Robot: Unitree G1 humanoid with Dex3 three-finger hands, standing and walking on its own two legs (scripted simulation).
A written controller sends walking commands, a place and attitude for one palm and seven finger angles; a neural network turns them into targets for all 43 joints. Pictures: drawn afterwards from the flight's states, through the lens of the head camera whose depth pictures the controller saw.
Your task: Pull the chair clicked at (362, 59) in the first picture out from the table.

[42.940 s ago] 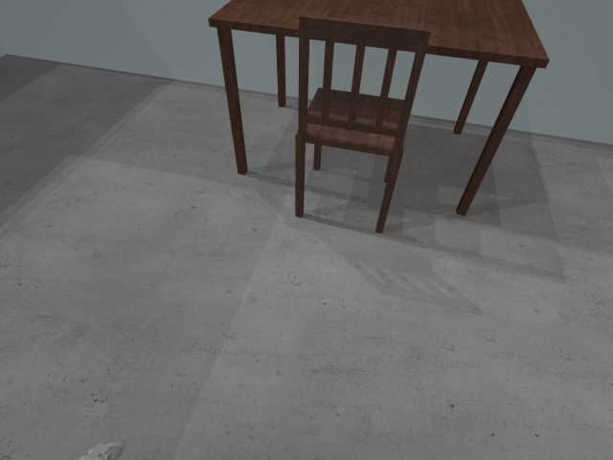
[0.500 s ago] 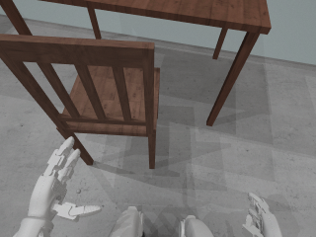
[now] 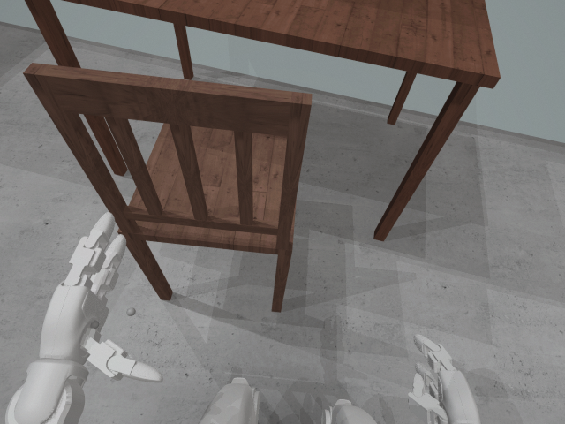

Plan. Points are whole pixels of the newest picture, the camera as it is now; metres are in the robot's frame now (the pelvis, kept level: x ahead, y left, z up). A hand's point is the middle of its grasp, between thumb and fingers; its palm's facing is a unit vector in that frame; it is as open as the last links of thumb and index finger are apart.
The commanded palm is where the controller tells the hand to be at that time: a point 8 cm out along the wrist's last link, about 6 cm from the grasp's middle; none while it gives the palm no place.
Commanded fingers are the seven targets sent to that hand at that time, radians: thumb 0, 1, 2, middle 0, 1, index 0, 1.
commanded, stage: raise the hand toward the chair's back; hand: left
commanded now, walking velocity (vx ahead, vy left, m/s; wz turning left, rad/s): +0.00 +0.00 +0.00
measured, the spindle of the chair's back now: (192, 176) +0.51 +0.21 -0.02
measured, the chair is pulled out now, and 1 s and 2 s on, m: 0.20 0.20 0.20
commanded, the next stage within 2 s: aim the fingers beside a spindle in 0.52 s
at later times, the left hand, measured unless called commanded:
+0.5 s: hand (154, 311) +0.24 +0.18 +0.04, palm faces -0.02 -1.00 -0.04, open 16.9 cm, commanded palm +0.23 +0.24 +0.05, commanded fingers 0.00 -0.50 0.30 -0.06 -0.08 -0.06 -0.08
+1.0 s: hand (168, 290) +0.27 +0.18 +0.04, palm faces +0.01 -1.00 -0.07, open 16.9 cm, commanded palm +0.25 +0.24 +0.04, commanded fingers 0.00 -0.50 0.30 -0.06 -0.08 -0.06 -0.08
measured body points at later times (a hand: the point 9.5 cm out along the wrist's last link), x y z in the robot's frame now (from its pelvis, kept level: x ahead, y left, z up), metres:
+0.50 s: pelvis +0.01 -0.01 +0.00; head +0.08 +0.00 +0.45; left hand +0.24 +0.24 +0.05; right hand +0.18 -0.26 -0.07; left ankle +0.04 +0.07 -0.65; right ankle +0.01 -0.13 -0.65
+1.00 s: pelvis +0.01 -0.04 +0.00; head +0.08 -0.03 +0.44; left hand +0.27 +0.23 +0.04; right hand +0.17 -0.29 -0.09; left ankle +0.04 +0.07 -0.65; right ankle +0.01 -0.13 -0.65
